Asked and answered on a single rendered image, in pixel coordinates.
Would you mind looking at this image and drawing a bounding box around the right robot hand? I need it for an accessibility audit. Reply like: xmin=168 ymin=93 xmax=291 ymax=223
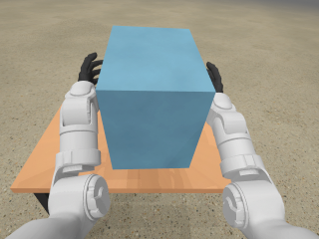
xmin=206 ymin=62 xmax=223 ymax=93

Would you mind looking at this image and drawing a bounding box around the table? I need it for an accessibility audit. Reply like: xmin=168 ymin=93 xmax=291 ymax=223
xmin=10 ymin=105 xmax=231 ymax=215

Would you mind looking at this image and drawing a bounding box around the robot right forearm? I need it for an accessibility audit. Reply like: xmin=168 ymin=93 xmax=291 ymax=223
xmin=206 ymin=93 xmax=285 ymax=215

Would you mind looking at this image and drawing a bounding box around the left robot upper arm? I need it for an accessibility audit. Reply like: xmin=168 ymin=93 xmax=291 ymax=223
xmin=5 ymin=173 xmax=111 ymax=239

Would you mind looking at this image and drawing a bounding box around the right robot upper arm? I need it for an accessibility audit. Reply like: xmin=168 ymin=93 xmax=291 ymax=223
xmin=222 ymin=179 xmax=319 ymax=239

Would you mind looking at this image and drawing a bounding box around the robot left forearm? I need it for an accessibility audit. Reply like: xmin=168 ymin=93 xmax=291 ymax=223
xmin=48 ymin=81 xmax=102 ymax=213

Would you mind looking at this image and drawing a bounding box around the left robot hand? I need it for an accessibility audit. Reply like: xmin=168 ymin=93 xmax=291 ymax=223
xmin=78 ymin=52 xmax=104 ymax=85

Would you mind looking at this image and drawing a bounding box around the carton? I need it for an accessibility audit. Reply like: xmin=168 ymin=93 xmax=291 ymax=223
xmin=95 ymin=25 xmax=216 ymax=170

